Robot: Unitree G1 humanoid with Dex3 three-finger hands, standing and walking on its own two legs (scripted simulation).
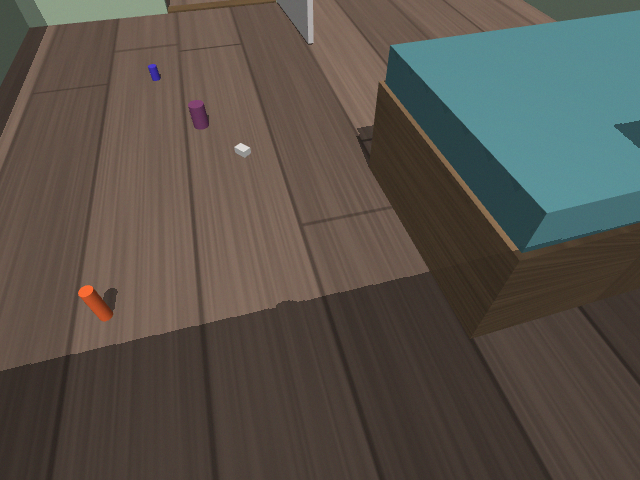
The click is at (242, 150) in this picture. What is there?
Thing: small brick
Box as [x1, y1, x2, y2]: [234, 143, 250, 157]
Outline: 240,143 234,147 235,152 244,157 250,153 249,147
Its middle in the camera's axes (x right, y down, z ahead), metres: -0.40 -0.49 +2.02
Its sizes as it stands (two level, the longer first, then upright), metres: 0.068 0.047 0.035
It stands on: the floor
